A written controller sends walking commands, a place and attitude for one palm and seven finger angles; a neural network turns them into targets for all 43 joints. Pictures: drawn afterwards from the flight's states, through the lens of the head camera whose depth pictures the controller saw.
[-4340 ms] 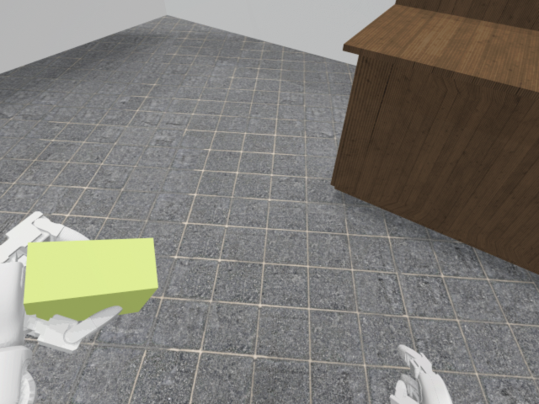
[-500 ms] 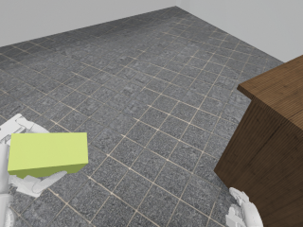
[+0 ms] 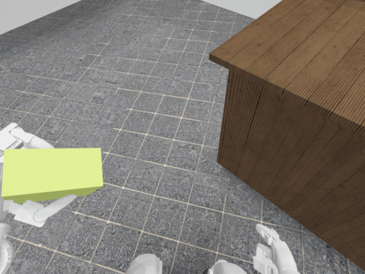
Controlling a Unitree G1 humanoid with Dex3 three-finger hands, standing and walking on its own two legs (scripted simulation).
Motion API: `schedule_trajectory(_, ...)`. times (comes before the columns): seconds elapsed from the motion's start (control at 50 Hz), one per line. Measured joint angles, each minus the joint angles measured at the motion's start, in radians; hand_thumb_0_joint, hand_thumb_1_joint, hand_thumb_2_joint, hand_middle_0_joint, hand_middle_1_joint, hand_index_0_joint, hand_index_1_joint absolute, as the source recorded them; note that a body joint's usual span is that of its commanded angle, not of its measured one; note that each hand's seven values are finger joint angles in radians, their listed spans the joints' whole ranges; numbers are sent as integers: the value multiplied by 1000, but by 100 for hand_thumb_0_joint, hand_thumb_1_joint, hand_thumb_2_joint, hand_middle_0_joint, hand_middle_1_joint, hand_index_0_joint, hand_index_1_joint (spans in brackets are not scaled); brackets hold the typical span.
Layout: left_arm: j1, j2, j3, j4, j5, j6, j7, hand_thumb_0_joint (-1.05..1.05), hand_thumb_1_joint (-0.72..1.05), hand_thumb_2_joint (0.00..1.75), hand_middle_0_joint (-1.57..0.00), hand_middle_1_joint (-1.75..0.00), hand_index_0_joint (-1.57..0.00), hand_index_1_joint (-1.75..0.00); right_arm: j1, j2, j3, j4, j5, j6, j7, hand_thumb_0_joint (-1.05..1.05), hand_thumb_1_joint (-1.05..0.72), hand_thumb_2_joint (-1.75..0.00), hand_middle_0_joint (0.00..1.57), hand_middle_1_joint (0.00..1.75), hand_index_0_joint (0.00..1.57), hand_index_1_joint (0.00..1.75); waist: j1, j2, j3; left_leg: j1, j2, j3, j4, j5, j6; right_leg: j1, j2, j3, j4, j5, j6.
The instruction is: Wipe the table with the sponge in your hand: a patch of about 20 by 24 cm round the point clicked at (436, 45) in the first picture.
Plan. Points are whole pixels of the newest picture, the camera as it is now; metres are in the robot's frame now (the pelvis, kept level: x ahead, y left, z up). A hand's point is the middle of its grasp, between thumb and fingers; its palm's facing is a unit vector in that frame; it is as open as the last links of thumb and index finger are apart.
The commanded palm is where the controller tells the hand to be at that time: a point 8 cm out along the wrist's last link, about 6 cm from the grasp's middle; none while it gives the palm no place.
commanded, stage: turn to face it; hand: left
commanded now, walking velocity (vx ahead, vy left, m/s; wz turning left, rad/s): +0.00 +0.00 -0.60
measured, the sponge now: (68, 175) +0.24 +0.20 +0.16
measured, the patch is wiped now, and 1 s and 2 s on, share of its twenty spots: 0.00 0.00 0.00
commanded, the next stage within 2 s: take the last steps up to it in 1.92 s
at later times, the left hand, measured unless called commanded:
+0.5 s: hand (73, 199) +0.20 +0.16 +0.18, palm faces +0.18 -0.87 -0.47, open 10.2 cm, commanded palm +0.16 +0.20 +0.20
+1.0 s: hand (171, 228) +0.16 +0.02 +0.19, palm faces -0.12 -0.87 -0.49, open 10.2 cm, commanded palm +0.14 +0.08 +0.20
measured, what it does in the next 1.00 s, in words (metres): walks backwards, turning right: left foot, then right foot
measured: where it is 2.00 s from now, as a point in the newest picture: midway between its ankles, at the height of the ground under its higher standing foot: outside the picture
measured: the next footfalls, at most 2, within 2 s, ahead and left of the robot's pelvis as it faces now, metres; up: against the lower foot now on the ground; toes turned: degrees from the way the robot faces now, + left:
left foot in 0.34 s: +0.00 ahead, +0.14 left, +0.00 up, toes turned -6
right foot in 0.60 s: -0.04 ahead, -0.16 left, +0.00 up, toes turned -25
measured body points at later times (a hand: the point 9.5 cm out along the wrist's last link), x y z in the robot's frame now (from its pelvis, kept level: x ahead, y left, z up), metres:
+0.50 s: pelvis -0.07 -0.02 +0.01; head -0.06 -0.04 +0.46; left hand +0.18 +0.20 +0.21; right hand +0.05 -0.28 -0.07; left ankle -0.04 +0.15 -0.72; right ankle -0.04 -0.10 -0.67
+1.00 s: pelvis -0.14 -0.06 +0.01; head -0.12 -0.09 +0.46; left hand +0.16 +0.07 +0.22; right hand -0.15 -0.37 -0.08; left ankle -0.08 +0.08 -0.71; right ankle -0.07 -0.14 -0.72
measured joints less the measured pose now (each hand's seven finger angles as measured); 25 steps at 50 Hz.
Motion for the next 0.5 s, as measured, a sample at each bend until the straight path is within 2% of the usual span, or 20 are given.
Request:
schedule_trajectory(0.04, 58, 8, 18, -25, -10, -10, 0, -1, -49, 100, -72, -136, -73, -136, -12, -11, -7, -2, -4, 22, -1, 1, -90, -90, 20, 30, 20, 30, -15, -11, -8, -37, -30, -9, 38, 32, -3, -1, 12, 28, -40, 36, -3)
schedule_trajectory(0.1, 112, 25, 29, -36, -19, -18, -1, -1, -49, 100, -72, -136, -73, -136, -7, -32, -25, -2, -7, 41, -10, 1, -90, -90, 20, 30, 20, 30, -20, -28, -37, -50, -54, -1, -15, 66, -4, 3, 25, 62, -104, 86, -8)
schedule_trajectory(0.16, 124, 32, 29, -19, -21, -16, 5, -1, -49, 100, -72, -136, -73, -136, 9, -60, -42, -1, -7, 54, -20, 1, -90, -90, 20, 30, 20, 30, -7, -47, -77, -24, -72, 8, -131, 68, 3, 3, 34, 94, -157, 130, -13)
schedule_trajectory(0.24, 99, 9, 12, 13, -17, 2, 17, -1, -49, 100, -72, -136, -73, -136, 23, -96, -56, -10, -5, 69, -28, 1, -91, -90, 20, 30, 19, 30, 18, -72, -121, 50, -96, 11, -305, 40, 21, -6, 48, 137, -204, 179, -14)
schedule_trajectory(0.3, 64, -16, -11, 25, -10, 17, 19, -1, -49, 100, -72, -136, -73, -136, 27, -109, -62, -22, -4, 78, -27, 1, -91, -90, 19, 29, 19, 30, 32, -88, -144, 122, -108, 19, -445, 28, 43, -18, 63, 160, -233, 215, -10)
schedule_trajectory(0.34, 44, -27, -24, 22, -5, 18, 14, -1, -49, 100, -72, -136, -73, -136, 28, -111, -63, -39, -5, 79, -25, 1, -91, -90, 19, 29, 19, 30, 33, -90, -155, 193, -103, 34, -584, 43, 66, -36, 81, 167, -233, 229, 0)
schedule_trajectory(0.36, 31, -26, -25, 23, -3, 13, 9, -1, -49, 100, -72, -136, -73, -136, 23, -105, -64, -44, -8, 75, -25, 1, -91, -90, 19, 29, 19, 30, 30, -97, -151, 206, -99, 41, -629, 104, 70, -54, 87, 171, -207, 203, 15)
schedule_trajectory(0.4, 6, -16, -20, 21, 8, 10, -1, -1, -50, 100, -72, -136, -73, -136, 16, -86, -63, -63, -9, 64, -28, 1, -91, -90, 19, 29, 19, 30, 30, -101, -123, 213, -74, 68, -642, 264, 73, -111, 95, 152, -28, 22, 73)
schedule_trajectory(0.44, 7, -1, -5, 25, 19, 3, -9, -1, -50, 100, -72, -136, -73, -136, 19, -56, -61, -74, -3, 46, -26, 1, -91, -90, 19, 29, 19, 30, 32, -98, -107, 220, -50, 90, -614, 253, 47, -171, 69, 104, 237, -86, 113)
schedule_trajectory(0.46, 16, -1, -1, 29, 19, 0, -10, -1, -50, 100, -72, -136, -73, -136, 25, -44, -57, -78, 2, 37, -22, 1, -91, -90, 19, 29, 19, 30, 33, -87, -105, 223, -33, 99, -604, 234, 34, -182, 47, 79, 320, -115, 127)
schedule_trajectory(0.5, 31, -12, -1, 33, 18, 5, -5, -1, -50, 100, -72, -136, -73, -136, 39, -28, -47, -78, 10, 16, -16, 1, -90, -90, 19, 29, 19, 30, 45, -52, -99, 228, 8, 121, -589, 213, 14, -156, -2, 35, 335, -152, 146)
